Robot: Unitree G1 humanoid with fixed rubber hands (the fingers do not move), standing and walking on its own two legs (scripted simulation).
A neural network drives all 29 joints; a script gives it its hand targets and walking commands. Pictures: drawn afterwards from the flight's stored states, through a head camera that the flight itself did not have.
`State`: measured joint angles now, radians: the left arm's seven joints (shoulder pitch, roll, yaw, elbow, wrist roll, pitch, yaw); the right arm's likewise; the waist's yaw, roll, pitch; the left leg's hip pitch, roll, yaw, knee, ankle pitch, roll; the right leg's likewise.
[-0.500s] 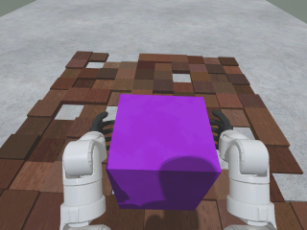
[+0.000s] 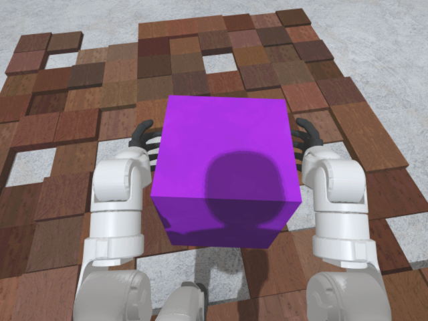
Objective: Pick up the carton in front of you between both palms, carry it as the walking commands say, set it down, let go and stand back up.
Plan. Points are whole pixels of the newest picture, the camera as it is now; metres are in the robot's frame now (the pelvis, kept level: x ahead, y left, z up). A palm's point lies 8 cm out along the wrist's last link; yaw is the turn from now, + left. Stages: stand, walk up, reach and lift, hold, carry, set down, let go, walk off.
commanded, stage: carry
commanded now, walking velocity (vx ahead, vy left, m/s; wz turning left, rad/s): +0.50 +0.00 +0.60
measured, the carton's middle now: (223, 179) +0.38 +0.02 +0.01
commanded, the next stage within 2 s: none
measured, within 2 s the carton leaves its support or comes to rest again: neither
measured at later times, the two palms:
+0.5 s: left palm (159, 42) +0.61 +0.16 +0.15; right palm (297, 28) +0.68 -0.13 +0.14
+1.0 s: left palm out of the picture +0.94 +0.22 +0.12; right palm out of the picture +1.07 -0.05 +0.13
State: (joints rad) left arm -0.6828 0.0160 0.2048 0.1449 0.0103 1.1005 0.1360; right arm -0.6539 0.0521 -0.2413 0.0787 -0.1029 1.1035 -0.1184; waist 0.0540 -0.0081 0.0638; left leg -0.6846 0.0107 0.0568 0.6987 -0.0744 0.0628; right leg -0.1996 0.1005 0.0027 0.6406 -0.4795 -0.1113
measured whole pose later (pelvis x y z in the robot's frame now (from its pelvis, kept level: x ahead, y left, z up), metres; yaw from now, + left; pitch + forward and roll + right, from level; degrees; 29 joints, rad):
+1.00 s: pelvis +0.69 -0.04 -0.01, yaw +25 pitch +4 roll +0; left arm -0.58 -0.04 0.22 0.01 0.11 1.28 0.11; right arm -0.66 0.00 -0.17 0.10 -0.05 1.26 -0.13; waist -0.05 0.02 -0.09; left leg -0.21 -0.06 -0.02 0.65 -0.45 0.07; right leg -0.52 -0.06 -0.09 0.53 -0.05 0.01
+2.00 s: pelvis +1.18 +0.16 +0.05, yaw +28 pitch +6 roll +1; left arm -0.78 -0.03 0.28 -0.03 0.06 1.32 0.15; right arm -0.86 0.00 -0.28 0.02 -0.06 1.33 -0.13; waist 0.07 0.02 0.04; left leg -0.62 -0.01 0.02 1.04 -0.37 0.02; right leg -0.34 0.02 -0.06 0.48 -0.19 -0.24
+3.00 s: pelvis +1.67 +0.49 +0.05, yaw +28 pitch +6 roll +0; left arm -0.81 -0.01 0.24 0.05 0.04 1.32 0.16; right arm -0.82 0.00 -0.29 0.04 -0.09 1.32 -0.11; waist 0.09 -0.01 -0.04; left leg -0.57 0.02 0.06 0.62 -0.21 0.03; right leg -0.28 -0.01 -0.10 0.53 -0.34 -0.03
